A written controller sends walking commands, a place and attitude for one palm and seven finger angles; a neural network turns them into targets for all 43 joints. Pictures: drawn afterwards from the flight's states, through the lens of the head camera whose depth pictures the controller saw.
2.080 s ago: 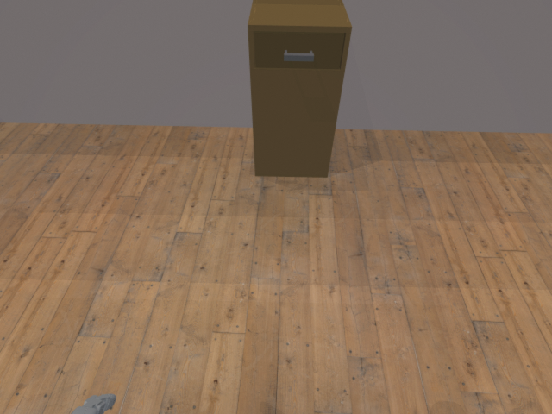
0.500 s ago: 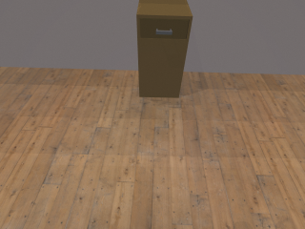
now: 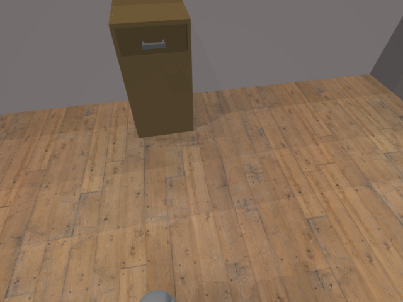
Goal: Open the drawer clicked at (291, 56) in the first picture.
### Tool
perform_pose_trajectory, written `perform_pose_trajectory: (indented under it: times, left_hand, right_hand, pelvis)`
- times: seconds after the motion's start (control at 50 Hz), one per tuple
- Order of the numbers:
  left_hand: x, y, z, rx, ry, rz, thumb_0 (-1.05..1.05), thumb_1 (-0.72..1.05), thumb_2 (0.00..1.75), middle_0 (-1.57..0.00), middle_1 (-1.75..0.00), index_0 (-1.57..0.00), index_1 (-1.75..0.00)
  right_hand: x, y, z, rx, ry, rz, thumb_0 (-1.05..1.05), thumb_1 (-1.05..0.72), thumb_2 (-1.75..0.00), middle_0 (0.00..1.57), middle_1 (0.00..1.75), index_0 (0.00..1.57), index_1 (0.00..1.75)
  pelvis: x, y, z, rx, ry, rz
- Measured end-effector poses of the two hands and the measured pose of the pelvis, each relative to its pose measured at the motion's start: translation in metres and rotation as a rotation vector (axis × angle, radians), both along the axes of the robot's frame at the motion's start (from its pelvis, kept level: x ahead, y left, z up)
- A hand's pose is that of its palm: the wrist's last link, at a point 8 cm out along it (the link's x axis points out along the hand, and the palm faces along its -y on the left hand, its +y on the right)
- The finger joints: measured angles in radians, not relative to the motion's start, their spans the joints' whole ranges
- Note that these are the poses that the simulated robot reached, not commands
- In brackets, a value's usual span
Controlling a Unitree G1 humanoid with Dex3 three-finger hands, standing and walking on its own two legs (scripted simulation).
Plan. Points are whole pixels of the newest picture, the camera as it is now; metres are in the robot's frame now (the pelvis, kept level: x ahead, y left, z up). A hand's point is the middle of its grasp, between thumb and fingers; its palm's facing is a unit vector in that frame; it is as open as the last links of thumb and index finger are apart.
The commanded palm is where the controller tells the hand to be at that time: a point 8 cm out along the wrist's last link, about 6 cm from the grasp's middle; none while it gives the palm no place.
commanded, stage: walk to a spot facing it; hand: left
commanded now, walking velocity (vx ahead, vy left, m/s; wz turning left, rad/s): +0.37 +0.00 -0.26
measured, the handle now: (153, 43) +1.27 +0.36 -0.09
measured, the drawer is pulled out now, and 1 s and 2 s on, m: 0.00 0.00 0.00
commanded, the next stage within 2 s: turn to face it in 1.10 s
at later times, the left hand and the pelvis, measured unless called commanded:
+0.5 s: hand (107, 263) +0.23 +0.27 -0.19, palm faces -0.11 -0.98 -0.15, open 7.4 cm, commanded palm none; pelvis +0.22 +0.08 +0.00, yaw -11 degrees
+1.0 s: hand (184, 161) +0.59 +0.11 -0.18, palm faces -0.46 -0.88 -0.12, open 7.4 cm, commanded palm none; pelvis +0.41 +0.02 -0.02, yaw -25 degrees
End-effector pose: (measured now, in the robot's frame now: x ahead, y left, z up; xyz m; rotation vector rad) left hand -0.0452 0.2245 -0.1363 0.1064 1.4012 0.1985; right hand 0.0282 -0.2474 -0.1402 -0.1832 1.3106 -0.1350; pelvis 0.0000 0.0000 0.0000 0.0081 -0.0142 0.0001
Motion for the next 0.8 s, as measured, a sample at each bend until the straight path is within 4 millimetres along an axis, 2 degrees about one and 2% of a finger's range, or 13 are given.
perform_pose_trajectory:
  times: [0.08,0.16,0.26,0.32,0.36,0.42,0.46,0.5,0.58,0.68,0.8]
  left_hand:
    - [0.017,-0.007,0.003,-0.034,0.051,-0.03,0.01,0.9,0.9,-0.2,-0.3,-0.2,-0.3]
    - [0.043,-0.001,-0.001,-0.045,0.067,-0.032,0.01,0.9,0.9,-0.2,-0.3,-0.2,-0.3]
    - [0.084,0.021,-0.013,-0.048,0.087,-0.02,0.01,0.9,0.9,-0.2,-0.3,-0.2,-0.3]
    - [0.114,0.04,-0.028,-0.058,0.116,-0.028,0.01,0.9,0.9,-0.2,-0.3,-0.2,-0.3]
    - [0.139,0.055,-0.037,-0.064,0.136,-0.049,0.01,0.9,0.9,-0.2,-0.3,-0.2,-0.3]
    - [0.193,0.075,-0.035,-0.056,0.108,-0.116,0.01,0.9,0.9,-0.2,-0.3,-0.2,-0.3]
    - [0.237,0.087,-0.03,-0.048,0.056,-0.157,0.01,0.91,0.9,-0.2,-0.3,-0.19,-0.3]
    - [0.282,0.094,-0.024,-0.041,-0.007,-0.194,0.01,0.91,0.9,-0.2,-0.3,-0.19,-0.3]
    - [0.364,0.098,-0.014,-0.035,-0.12,-0.242,0.01,0.91,0.9,-0.2,-0.3,-0.19,-0.3]
    - [0.442,0.084,-0.007,-0.051,-0.184,-0.308,0.01,0.91,0.9,-0.19,-0.3,-0.19,-0.3]
    - [0.516,0.045,-0.007,-0.086,-0.183,-0.418,0.01,0.91,0.9,-0.19,-0.3,-0.19,-0.3]
  right_hand:
    - [0.052,0.008,0.011,0.008,-0.106,-0.03,0.01,-0.91,-0.9,0.2,0.3,0.2,0.3]
    - [0.101,0.022,0.014,0.016,-0.158,-0.03,0.01,-0.91,-0.9,0.2,0.3,0.2,0.3]
    - [0.17,0.051,0.013,0.021,-0.192,-0.002,0.01,-0.91,-0.9,0.2,0.3,0.2,0.3]
    - [0.212,0.071,0.008,0.007,-0.236,0.002,0.01,-0.91,-0.9,0.2,0.3,0.2,0.3]
    - [0.228,0.081,0.006,-0.008,-0.263,-0.018,0.01,-0.91,-0.9,0.2,0.3,0.2,0.3]
    - [0.228,0.093,0.012,-0.018,-0.256,-0.085,0.01,-0.91,-0.9,0.2,0.3,0.2,0.3]
    - [0.218,0.098,0.017,-0.03,-0.225,-0.149,0.0,-0.92,-0.9,0.2,0.3,0.2,0.3]
    - [0.207,0.094,0.024,-0.07,-0.199,-0.213,-0.01,-0.95,-0.9,0.2,0.3,0.21,0.3]
    - [0.18,0.097,0.028,-0.095,-0.082,-0.281,-0.02,-0.96,-0.9,0.2,0.3,0.2,0.3]
    - [0.153,0.119,0.023,-0.063,0.055,-0.375,0.0,-0.94,-0.9,0.2,0.3,0.2,0.3]
    - [0.142,0.156,0.016,0.024,0.178,-0.488,0.01,-0.92,-0.9,0.2,0.3,0.2,0.3]
  pelvis:
    - [0.027,0.005,0.005,-0.008,0.012,-0.035]
    - [0.06,0.014,0.004,-0.023,0.016,-0.052]
    - [0.109,0.035,-0.005,-0.041,0.016,-0.068]
    - [0.145,0.052,-0.017,-0.046,0.013,-0.088]
    - [0.163,0.062,-0.023,-0.035,0.005,-0.108]
    - [0.187,0.073,-0.016,-0.034,-0.011,-0.155]
    - [0.202,0.079,-0.008,-0.035,-0.016,-0.172]
    - [0.217,0.084,-0.002,-0.036,-0.017,-0.192]
    - [0.247,0.09,0.005,-0.034,-0.013,-0.227]
    - [0.284,0.09,0.006,-0.027,-0.011,-0.271]
    - [0.329,0.078,0.002,-0.029,-0.011,-0.329]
